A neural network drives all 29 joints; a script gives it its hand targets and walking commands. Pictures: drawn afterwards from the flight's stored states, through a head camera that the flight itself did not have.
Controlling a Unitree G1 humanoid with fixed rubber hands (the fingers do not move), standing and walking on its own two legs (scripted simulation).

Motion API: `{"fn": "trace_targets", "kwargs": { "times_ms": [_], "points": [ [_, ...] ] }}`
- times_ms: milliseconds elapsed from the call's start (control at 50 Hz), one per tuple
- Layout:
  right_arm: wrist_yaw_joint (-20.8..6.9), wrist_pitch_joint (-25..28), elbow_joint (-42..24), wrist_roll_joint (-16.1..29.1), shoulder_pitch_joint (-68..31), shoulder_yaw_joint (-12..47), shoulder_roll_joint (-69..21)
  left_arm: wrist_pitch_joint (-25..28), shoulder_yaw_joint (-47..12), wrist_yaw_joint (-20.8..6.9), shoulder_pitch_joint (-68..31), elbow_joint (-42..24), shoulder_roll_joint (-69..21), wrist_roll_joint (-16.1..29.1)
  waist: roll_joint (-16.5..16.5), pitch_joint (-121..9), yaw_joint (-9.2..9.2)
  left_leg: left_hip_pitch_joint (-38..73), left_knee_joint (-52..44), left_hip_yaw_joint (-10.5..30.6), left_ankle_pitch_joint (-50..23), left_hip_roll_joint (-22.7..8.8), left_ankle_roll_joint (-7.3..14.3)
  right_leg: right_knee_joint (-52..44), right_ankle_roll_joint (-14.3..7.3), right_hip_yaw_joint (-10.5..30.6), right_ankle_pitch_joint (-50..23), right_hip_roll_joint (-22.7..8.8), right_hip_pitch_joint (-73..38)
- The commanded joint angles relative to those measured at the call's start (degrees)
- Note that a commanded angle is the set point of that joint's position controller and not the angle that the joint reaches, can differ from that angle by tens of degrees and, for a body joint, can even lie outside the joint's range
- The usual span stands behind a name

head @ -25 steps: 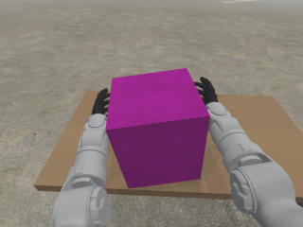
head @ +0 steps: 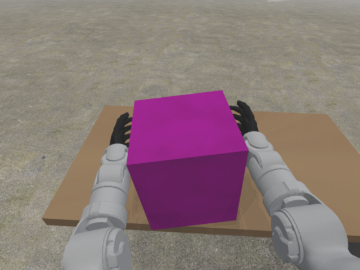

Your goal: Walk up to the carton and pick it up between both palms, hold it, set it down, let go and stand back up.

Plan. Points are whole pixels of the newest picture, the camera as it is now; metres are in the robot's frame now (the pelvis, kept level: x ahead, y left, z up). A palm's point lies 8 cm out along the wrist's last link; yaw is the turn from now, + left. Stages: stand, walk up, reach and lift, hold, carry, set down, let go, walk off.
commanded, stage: set down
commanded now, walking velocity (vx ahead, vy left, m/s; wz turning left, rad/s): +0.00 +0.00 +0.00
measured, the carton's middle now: (186, 161) +0.38 +0.04 +0.08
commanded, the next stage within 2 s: none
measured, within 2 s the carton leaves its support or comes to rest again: rests again in 0.80 s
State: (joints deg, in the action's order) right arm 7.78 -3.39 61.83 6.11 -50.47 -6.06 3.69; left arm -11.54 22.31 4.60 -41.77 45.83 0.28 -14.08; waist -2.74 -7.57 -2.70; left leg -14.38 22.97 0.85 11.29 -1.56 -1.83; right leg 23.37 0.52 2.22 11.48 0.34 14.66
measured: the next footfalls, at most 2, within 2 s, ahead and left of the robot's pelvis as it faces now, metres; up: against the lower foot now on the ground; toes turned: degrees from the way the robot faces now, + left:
none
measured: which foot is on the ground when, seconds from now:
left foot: down 0.00-1.00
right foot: down 0.00-1.00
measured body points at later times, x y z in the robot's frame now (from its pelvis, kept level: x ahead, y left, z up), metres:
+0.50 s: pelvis +0.00 +0.00 +0.00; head -0.02 +0.02 +0.45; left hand +0.39 +0.20 +0.11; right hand +0.43 -0.10 +0.14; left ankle +0.00 +0.14 -0.74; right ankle +0.01 -0.12 -0.74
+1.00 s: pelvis +0.01 +0.00 +0.00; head -0.01 +0.01 +0.45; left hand +0.40 +0.19 +0.10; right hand +0.43 -0.11 +0.12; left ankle +0.00 +0.14 -0.74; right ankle +0.01 -0.12 -0.74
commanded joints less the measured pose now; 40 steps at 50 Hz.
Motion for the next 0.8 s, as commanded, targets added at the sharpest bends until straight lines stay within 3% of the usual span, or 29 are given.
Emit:
{"fn": "trace_targets", "kwargs": {
  "times_ms": [0,240,280,300,340,380,480,560,600,640,720,780],
  "points": [
    [-10.68,3.07,-15.69,-4.76,-35.04,9.42,-38.84,5.94,-15.95,-9.17,-37.62,-7.35,-33.85,3.28,5.12,-19.01,-4.29,9.78,-3.89,-6.53,-18.87,3.7,-2.5,-6.92,1.4,-4.59,-9.26,2.72,-16.23],
    [-10.75,4.42,-15.34,-6.79,-31.95,8.91,-39.46,7.75,-16.85,-9.87,-34.9,-7.06,-34.07,3.23,4.8,-18.9,-3.49,10.15,-3.42,-6.82,-20.19,3.68,-2.61,-6.88,1.38,-4.76,-9.73,2.71,-15.69],
    [-11.06,4.41,-14.72,-6.87,-31.77,8.4,-38.76,7.48,-15.24,-10.07,-33.58,-5.31,-33.51,2.33,5.38,-16.95,-4.65,9.37,-4.1,-7.02,-17.37,3.57,-2.23,-7.59,1.31,-4.6,-6.84,2.38,-15.18],
    [-11.14,4.39,-14.68,-7.32,-31.5,7.95,-39.11,7.81,-15.51,-9.95,-34.83,-5.97,-33.3,2.43,5.13,-17.21,-4.09,9.23,-4.21,-7.01,-16.9,3.52,-2.34,-7.31,1.34,-4.83,-6.63,2.41,-15.35],
    [-11.06,4.64,-14.75,-7.99,-30.25,8.21,-39.39,8.23,-15.28,-10.21,-33.49,-5.45,-33.21,2.48,4.49,-17.07,-4.04,9.02,-4.2,-7.12,-18.17,3.75,-2.05,-7.05,1.43,-4.55,-8.59,2.34,-15.96],
    [-11.11,5.04,-16.35,-7.42,-30.49,8.88,-39.1,8.08,-14.42,-10.44,-31.38,-4.67,-33.12,1.59,4.71,-18.01,-5.11,9.12,-3.96,-7.36,-18.94,3.71,-2.1,-7.0,1.43,-4.46,-9.14,2.34,-16.21],
    [-11.53,5.14,-14.95,-9.26,-29.68,6.3,-39.07,8.55,-13.3,-10.77,-30.92,-3.81,-32.43,0.7,4.37,-15.58,-4.7,7.65,-4.62,-7.42,-15.75,3.56,-1.71,-7.17,1.48,-4.56,-6.66,2.11,-16.18],
    [-11.9,5.39,-13.86,-10.69,-26.49,6.0,-38.35,8.7,-12.13,-11.19,-28.87,-2.8,-31.52,-0.51,4.71,-14.25,-4.42,8.33,-4.58,-7.48,-17.53,3.7,-1.88,-7.38,1.23,-4.66,-7.45,2.27,-15.98],
    [-11.94,5.42,-15.04,-10.7,-26.84,6.48,-38.6,8.75,-11.97,-11.23,-28.09,-2.79,-31.19,-0.48,4.92,-13.69,-5.43,7.99,-4.74,-7.73,-17.45,3.67,-1.69,-7.02,1.29,-4.89,-7.21,2.18,-15.86],
    [-12.28,5.13,-13.34,-11.51,-25.31,5.25,-37.84,8.81,-10.82,-11.45,-27.71,-2.05,-30.4,-0.97,4.27,-11.19,-4.6,7.82,-5.24,-7.63,-15.54,3.48,-1.44,-7.61,1.42,-5.03,-5.05,2.08,-14.84],
    [-12.9,5.32,-12.71,-12.71,-23.45,3.81,-37.49,9.05,-9.36,-11.6,-27.12,-2.62,-29.0,-1.94,4.91,-11.02,-5.38,6.36,-6.1,-8.44,-12.67,3.56,-1.09,-7.87,1.21,-4.88,-1.89,1.81,-14.96],
    [-12.98,5.98,-14.61,-12.64,-23.15,5.29,-37.95,9.2,-10.07,-11.41,-24.73,-2.09,-29.47,-1.85,4.83,-11.3,-5.79,7.57,-5.37,-8.13,-16.03,3.5,-1.07,-7.45,1.32,-4.79,-5.46,1.94,-14.63]
  ]
}}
